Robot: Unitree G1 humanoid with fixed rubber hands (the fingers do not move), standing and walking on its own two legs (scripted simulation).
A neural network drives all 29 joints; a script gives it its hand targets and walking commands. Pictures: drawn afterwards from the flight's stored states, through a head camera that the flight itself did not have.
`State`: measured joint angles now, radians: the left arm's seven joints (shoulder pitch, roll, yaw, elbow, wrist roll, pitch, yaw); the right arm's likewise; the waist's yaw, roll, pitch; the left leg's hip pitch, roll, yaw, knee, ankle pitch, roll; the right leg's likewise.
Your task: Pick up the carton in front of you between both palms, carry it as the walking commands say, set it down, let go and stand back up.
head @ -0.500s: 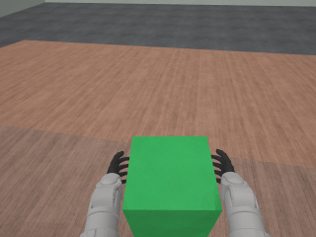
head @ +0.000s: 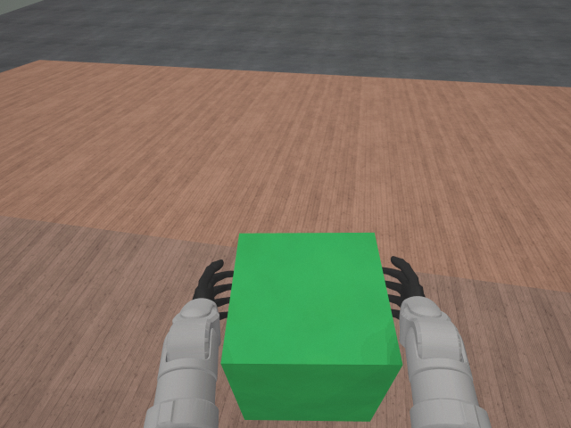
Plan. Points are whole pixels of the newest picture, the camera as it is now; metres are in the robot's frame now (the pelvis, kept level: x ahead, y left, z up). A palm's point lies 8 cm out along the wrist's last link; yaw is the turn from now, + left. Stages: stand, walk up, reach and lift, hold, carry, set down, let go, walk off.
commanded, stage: reach and lift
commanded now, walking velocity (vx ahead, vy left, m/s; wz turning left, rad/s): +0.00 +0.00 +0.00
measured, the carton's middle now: (306, 330) +0.30 +0.00 -0.04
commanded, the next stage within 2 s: hold in 0.46 s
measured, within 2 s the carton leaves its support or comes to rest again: neither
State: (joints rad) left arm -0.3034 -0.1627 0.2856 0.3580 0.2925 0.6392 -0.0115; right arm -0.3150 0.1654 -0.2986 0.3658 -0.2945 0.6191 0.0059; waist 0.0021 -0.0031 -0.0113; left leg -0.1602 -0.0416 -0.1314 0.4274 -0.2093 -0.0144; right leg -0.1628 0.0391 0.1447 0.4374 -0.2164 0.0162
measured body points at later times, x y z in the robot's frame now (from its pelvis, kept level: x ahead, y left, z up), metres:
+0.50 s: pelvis +0.01 +0.00 +0.00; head -0.03 +0.00 +0.45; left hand +0.31 +0.15 +0.03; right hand +0.31 -0.15 +0.04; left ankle +0.02 +0.13 -0.74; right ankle +0.02 -0.13 -0.74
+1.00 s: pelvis +0.02 -0.01 -0.01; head -0.02 -0.01 +0.44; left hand +0.32 +0.14 +0.06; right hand +0.32 -0.16 +0.06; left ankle +0.02 +0.13 -0.74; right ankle +0.02 -0.14 -0.74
